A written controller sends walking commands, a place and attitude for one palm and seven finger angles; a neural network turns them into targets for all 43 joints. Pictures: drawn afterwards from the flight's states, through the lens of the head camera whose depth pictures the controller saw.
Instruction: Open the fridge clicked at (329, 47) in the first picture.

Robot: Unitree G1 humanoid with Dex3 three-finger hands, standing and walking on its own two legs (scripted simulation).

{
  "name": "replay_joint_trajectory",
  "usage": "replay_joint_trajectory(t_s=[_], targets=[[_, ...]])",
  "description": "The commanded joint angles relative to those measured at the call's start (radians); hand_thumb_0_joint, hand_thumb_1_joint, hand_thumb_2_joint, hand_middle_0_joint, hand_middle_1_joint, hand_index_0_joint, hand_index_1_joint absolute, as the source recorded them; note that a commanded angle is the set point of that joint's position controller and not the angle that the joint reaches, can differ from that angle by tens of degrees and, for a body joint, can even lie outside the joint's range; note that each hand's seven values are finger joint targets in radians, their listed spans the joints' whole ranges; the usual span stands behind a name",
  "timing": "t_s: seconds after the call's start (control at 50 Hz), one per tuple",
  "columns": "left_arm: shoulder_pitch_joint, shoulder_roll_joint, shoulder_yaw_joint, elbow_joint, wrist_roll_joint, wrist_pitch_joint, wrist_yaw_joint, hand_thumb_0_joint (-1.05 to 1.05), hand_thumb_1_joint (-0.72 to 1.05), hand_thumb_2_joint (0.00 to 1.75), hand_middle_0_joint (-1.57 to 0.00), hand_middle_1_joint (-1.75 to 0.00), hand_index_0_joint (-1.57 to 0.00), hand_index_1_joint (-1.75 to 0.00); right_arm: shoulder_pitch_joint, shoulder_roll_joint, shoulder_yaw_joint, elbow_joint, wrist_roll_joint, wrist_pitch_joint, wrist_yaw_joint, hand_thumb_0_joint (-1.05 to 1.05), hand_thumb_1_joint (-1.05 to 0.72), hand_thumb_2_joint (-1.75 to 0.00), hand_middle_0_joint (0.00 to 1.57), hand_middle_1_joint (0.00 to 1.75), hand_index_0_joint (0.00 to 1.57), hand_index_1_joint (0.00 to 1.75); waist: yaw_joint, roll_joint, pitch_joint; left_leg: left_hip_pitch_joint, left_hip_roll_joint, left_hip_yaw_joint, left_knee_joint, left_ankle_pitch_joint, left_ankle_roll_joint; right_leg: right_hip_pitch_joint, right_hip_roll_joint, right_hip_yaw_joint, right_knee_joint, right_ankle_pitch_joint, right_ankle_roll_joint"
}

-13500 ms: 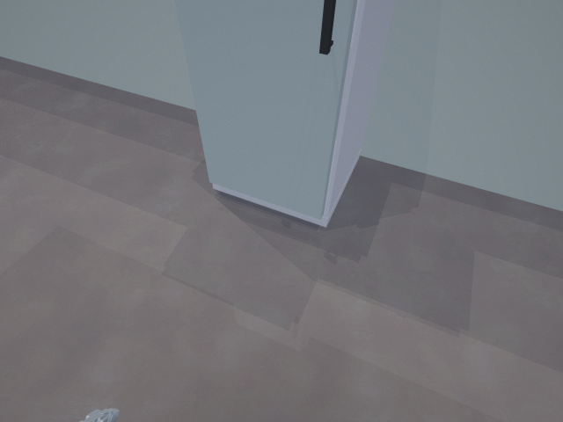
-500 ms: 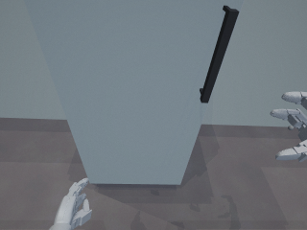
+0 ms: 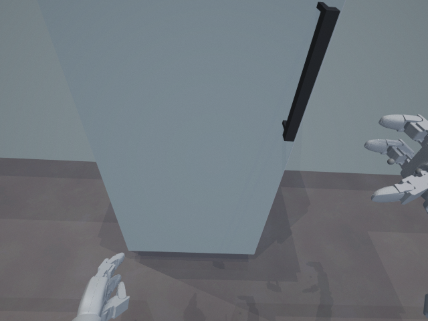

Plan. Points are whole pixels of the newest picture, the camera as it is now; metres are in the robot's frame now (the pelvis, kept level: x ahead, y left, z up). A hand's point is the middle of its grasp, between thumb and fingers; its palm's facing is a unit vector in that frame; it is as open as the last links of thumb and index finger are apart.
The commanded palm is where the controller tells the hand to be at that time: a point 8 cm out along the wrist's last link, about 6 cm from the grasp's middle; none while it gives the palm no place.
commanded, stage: move the hooked fingers beside the handle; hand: right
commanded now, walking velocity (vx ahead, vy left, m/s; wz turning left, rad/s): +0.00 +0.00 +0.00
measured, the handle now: (302, 80) +0.55 -0.18 +0.22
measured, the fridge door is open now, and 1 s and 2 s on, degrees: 0 0 0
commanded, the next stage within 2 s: none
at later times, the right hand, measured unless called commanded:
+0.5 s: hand (364, 135) +0.39 -0.26 +0.20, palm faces +0.03 +1.00 -0.01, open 14.0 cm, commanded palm +0.37 -0.31 +0.20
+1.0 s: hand (343, 116) +0.45 -0.24 +0.20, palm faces +0.03 +1.00 +0.01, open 14.0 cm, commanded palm +0.43 -0.29 +0.19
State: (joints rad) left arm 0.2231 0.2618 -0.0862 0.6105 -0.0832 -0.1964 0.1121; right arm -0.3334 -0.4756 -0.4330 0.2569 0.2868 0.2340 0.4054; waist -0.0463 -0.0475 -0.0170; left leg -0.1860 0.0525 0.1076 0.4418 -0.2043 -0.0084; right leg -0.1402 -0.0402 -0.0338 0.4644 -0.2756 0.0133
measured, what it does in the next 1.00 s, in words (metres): stands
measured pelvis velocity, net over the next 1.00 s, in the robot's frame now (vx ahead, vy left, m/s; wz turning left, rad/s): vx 0.01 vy -0.01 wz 0.03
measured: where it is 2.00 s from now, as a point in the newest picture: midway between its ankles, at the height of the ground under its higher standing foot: outside the picture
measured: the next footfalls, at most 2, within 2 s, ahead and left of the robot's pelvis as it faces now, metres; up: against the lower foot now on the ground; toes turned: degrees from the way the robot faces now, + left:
none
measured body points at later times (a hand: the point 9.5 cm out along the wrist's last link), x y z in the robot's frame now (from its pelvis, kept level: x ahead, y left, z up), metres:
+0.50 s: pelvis +0.01 -0.01 +0.00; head +0.01 +0.00 +0.45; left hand +0.15 +0.24 -0.09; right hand +0.39 -0.31 +0.20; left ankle +0.02 +0.13 -0.74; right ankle -0.01 -0.13 -0.74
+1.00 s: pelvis +0.01 -0.01 +0.00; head +0.02 -0.01 +0.45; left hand +0.11 +0.25 -0.10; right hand +0.44 -0.29 +0.20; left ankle +0.02 +0.13 -0.74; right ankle -0.01 -0.13 -0.74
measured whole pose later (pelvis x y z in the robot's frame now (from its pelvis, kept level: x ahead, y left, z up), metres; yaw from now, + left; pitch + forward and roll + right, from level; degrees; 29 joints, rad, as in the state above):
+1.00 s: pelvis +0.01 -0.01 +0.00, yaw +1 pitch +3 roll +1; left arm 0.31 0.27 -0.05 0.65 -0.07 -0.10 0.10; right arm -0.78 -0.52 -0.37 0.83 0.18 0.08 0.32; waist 0.04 -0.02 -0.04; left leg -0.29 0.05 0.08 0.44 -0.20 -0.02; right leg -0.24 -0.04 -0.06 0.48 -0.29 0.00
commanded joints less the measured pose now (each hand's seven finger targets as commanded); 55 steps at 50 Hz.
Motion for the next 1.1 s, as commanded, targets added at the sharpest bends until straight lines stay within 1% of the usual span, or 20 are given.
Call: replay_joint_trajectory(t_s=[0.0, 0.04, 0.08, 0.16, 0.2, 0.26, 0.28, 0.32, 0.36, 0.38, 0.44, 0.48, 0.6, 0.64, 0.74, 0.8, 0.86, 0.88, 1.06, 1.08], targets=[[-0.117, 0.128, 0.049, -0.166, -0.003, -0.049, 0.005, 0.0, 0.9, 0.9, -0.2, -0.3, -0.2, -0.3, -0.392, -0.306, -0.092, -0.143, 0.007, -0.067, -0.01, 0.0, 0.5, -0.3, 0.3, 1.2, 0.3, 1.2, 0.006, -0.016, -0.193, 0.084, -0.038, -0.038, -0.042, 0.167, 0.03, -0.013, 0.043, 0.026, -0.077, 0.197, -0.03], [-0.111, 0.126, 0.053, -0.171, -0.004, -0.046, 0.005, 0.0, 0.9, 0.9, -0.2, -0.3, -0.2, -0.3, -0.427, -0.295, -0.075, -0.145, 0.003, -0.069, -0.011, 0.0, 0.5, -0.3, 0.3, 1.2, 0.3, 1.2, 0.011, -0.053, -0.208, 0.075, -0.037, -0.039, -0.036, 0.188, 0.031, 0.003, 0.044, 0.024, -0.073, 0.216, -0.028], [-0.096, 0.134, 0.055, -0.165, -0.004, -0.038, 0.005, 0.0, 0.9, 0.9, -0.2, -0.3, -0.2, -0.3, -0.424, -0.311, -0.085, -0.091, 0.005, -0.071, -0.013, 0.0, 0.5, -0.3, 0.3, 1.2, 0.3, 1.2, 0.013, 0.007, -0.193, 0.077, -0.039, -0.041, -0.044, 0.175, 0.029, -0.021, 0.04, 0.023, -0.071, 0.203, -0.029], [-0.083, 0.138, 0.059, -0.165, -0.006, -0.032, 0.009, 0.0, 0.9, 0.9, -0.2, -0.3, -0.2, -0.3, -0.496, -0.308, -0.064, -0.058, -0.005, -0.085, -0.011, 0.0, 0.5, -0.3, 0.3, 1.2, 0.3, 1.2, 0.028, -0.034, -0.209, 0.053, -0.038, -0.044, -0.038, 0.178, 0.03, -0.008, 0.041, 0.02, -0.066, 0.202, -0.03], [-0.073, 0.147, 0.065, -0.161, -0.006, -0.027, 0.009, 0.0, 0.9, 0.9, -0.2, -0.3, -0.2, -0.3, -0.524, -0.337, -0.083, -0.037, -0.007, -0.097, -0.014, 0.0, 0.5, -0.3, 0.3, 1.2, 0.3, 1.2, 0.03, 0.013, -0.227, 0.07, -0.039, -0.047, -0.037, 0.19, 0.027, -0.017, 0.037, 0.02, -0.063, 0.21, -0.033], [-0.066, 0.141, 0.062, -0.159, -0.006, -0.025, 0.012, 0.0, 0.9, 0.9, -0.2, -0.3, -0.2, -0.3, -0.58, -0.311, -0.042, -0.027, -0.019, -0.112, -0.013, 0.0, 0.5, -0.3, 0.3, 1.2, 0.3, 1.2, 0.038, -0.071, -0.242, 0.056, -0.038, -0.047, -0.03, 0.211, 0.034, 0.006, 0.04, 0.02, -0.061, 0.234, -0.029], [-0.053, 0.145, 0.065, -0.153, -0.005, -0.022, 0.012, 0.0, 0.9, 0.9, -0.2, -0.3, -0.2, -0.3, -0.587, -0.311, -0.036, 0.005, -0.018, -0.115, -0.016, 0.0, 0.5, -0.3, 0.3, 1.2, 0.3, 1.2, 0.044, -0.023, -0.229, 0.055, -0.04, -0.046, -0.036, 0.205, 0.033, -0.004, 0.034, 0.02, -0.059, 0.232, -0.031], [-0.046, 0.149, 0.068, -0.149, -0.006, -0.021, 0.014, 0.0, 0.9, 0.9, -0.2, -0.3, -0.2, -0.3, -0.62, -0.311, -0.031, 0.021, -0.022, -0.121, -0.018, 0.0, 0.5, -0.3, 0.3, 1.2, 0.3, 1.2, 0.049, -0.017, -0.238, 0.048, -0.041, -0.046, -0.034, 0.2, 0.031, -0.002, 0.035, 0.023, -0.06, 0.225, -0.033], [-0.037, 0.148, 0.068, -0.146, -0.005, -0.02, 0.014, 0.0, 0.9, 0.9, -0.2, -0.3, -0.2, -0.3, -0.642, -0.312, -0.028, 0.027, -0.028, -0.128, -0.023, 0.0, 0.5, -0.3, 0.3, 1.2, 0.3, 1.2, 0.048, -0.056, -0.256, 0.045, -0.041, -0.045, -0.03, 0.21, 0.036, 0.013, 0.035, 0.027, -0.06, 0.242, -0.029], [-0.033, 0.151, 0.07, -0.144, -0.003, -0.017, 0.012, 0.0, 0.9, 0.9, -0.2, -0.3, -0.2, -0.3, -0.634, -0.313, -0.026, 0.049, -0.027, -0.129, -0.027, 0.0, 0.5, -0.3, 0.3, 1.2, 0.3, 1.2, 0.046, -0.013, -0.257, 0.055, -0.041, -0.046, -0.031, 0.219, 0.035, 0.001, 0.033, 0.024, -0.056, 0.25, -0.031], [-0.023, 0.15, 0.071, -0.139, -0.003, -0.012, 0.009, 0.0, 0.9, 0.9, -0.2, -0.3, -0.2, -0.3, -0.66, -0.311, -0.024, 0.084, -0.038, -0.131, -0.037, 0.0, 0.5, -0.3, 0.3, 1.2, 0.3, 1.2, 0.045, -0.041, -0.265, 0.054, -0.04, -0.045, -0.021, 0.246, 0.038, 0.001, 0.034, 0.027, -0.055, 0.275, -0.028], [-0.009, 0.156, 0.075, -0.133, 0.0, -0.002, 0.006, 0.0, 0.9, 0.9, -0.2, -0.3, -0.2, -0.3, -0.647, -0.339, -0.049, 0.118, -0.041, -0.133, -0.045, 0.0, 0.5, -0.3, 0.3, 1.2, 0.3, 1.2, 0.04, -0.001, -0.276, 0.069, -0.041, -0.044, -0.02, 0.263, 0.037, -0.01, 0.03, 0.021, -0.051, 0.291, -0.029], [0.006, 0.156, 0.08, -0.136, 0.002, 0.015, -0.002, 0.0, 0.9, 0.9, -0.2, -0.3, -0.2, -0.3, -0.709, -0.353, -0.052, 0.121, -0.055, -0.158, -0.052, 0.0, 0.5, -0.3, 0.3, 1.2, 0.3, 1.2, 0.042, -0.027, -0.307, 0.084, -0.039, -0.05, -0.005, 0.327, 0.039, -0.004, 0.027, 0.017, -0.045, 0.346, -0.029], [0.011, 0.15, 0.08, -0.134, 0.0, 0.017, -0.003, 0.0, 0.9, 0.9, -0.2, -0.3, -0.2, -0.3, -0.736, -0.3, -0.005, 0.125, -0.057, -0.162, -0.053, 0.0, 0.5, -0.3, 0.3, 1.2, 0.3, 1.2, 0.055, -0.038, -0.312, 0.069, -0.041, -0.048, -0.003, 0.336, 0.038, 0.016, 0.026, 0.018, -0.04, 0.367, -0.027], [0.037, 0.156, 0.083, -0.106, 0.002, 0.026, 0.002, 0.0, 0.9, 0.9, -0.2, -0.3, -0.2, -0.3, -0.82, -0.276, 0.032, 0.216, -0.07, -0.16, -0.066, 0.0, 0.5, -0.3, 0.3, 1.2, 0.3, 1.2, 0.076, -0.038, -0.284, 0.026, -0.044, -0.046, -0.013, 0.284, 0.04, 0.004, 0.027, 0.023, -0.043, 0.313, -0.027], [0.053, 0.163, 0.086, -0.093, 0.006, 0.035, 0.003, 0.0, 0.9, 0.9, -0.2, -0.3, -0.2, -0.3, -0.879, -0.314, 0.013, 0.253, -0.08, -0.179, -0.082, 0.0, 0.5, -0.3, 0.3, 1.2, 0.3, 1.2, 0.083, -0.015, -0.292, 0.03, -0.042, -0.049, -0.016, 0.277, 0.038, -0.012, 0.025, 0.021, -0.042, 0.296, -0.029], [0.067, 0.161, 0.087, -0.088, 0.009, 0.039, 0.0, 0.0, 0.9, 0.9, -0.2, -0.3, -0.2, -0.3, -0.9, -0.29, 0.031, 0.29, -0.089, -0.204, -0.087, 0.0, 0.5, -0.3, 0.3, 1.2, 0.3, 1.2, 0.081, -0.032, -0.317, 0.039, -0.041, -0.049, -0.004, 0.302, 0.042, -0.004, 0.026, 0.025, -0.038, 0.329, -0.027], [0.077, 0.164, 0.091, -0.084, 0.009, 0.043, 0.0, 0.0, 0.9, 0.9, -0.2, -0.3, -0.2, -0.3, -0.893, -0.308, 0.018, 0.315, -0.087, -0.213, -0.088, 0.0, 0.5, -0.3, 0.3, 1.2, 0.3, 1.2, 0.084, 0.021, -0.322, 0.052, -0.043, -0.048, -0.007, 0.311, 0.039, -0.011, 0.023, 0.019, -0.033, 0.331, -0.032], [0.14, 0.179, 0.095, -0.047, 0.016, 0.059, 0.003, 0.0, 0.9, 0.9, -0.2, -0.3, -0.2, -0.3, -1.063, -0.343, 0.033, 0.516, -0.124, -0.279, -0.083, 0.0, 0.5, -0.3, 0.3, 1.2, 0.3, 1.2, 0.123, -0.016, -0.295, -0.003, -0.038, -0.062, -0.002, 0.271, 0.034, -0.065, 0.026, 0.016, -0.026, 0.258, -0.033], [0.156, 0.183, 0.098, -0.041, 0.018, 0.063, 0.003, 0.0, 0.9, 0.9, -0.2, -0.3, -0.2, -0.3, -1.071, -0.372, 0.013, 0.535, -0.122, -0.297, -0.084, 0.0, 0.5, -0.3, 0.3, 1.2, 0.3, 1.2, 0.123, 0.032, -0.305, 0.015, -0.039, -0.06, 0.0, 0.275, 0.033, -0.075, 0.023, 0.018, -0.021, 0.262, -0.036]])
